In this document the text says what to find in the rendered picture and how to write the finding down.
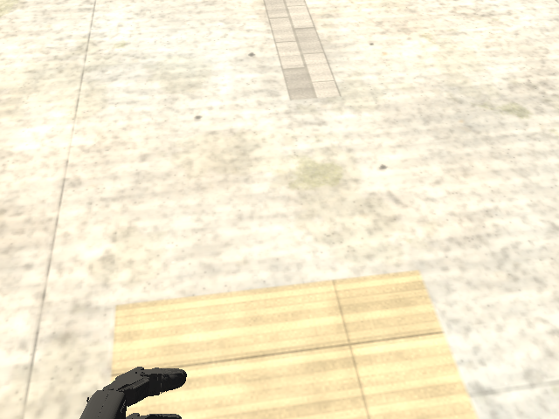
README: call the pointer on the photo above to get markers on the left robot hand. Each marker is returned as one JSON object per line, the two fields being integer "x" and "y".
{"x": 111, "y": 402}

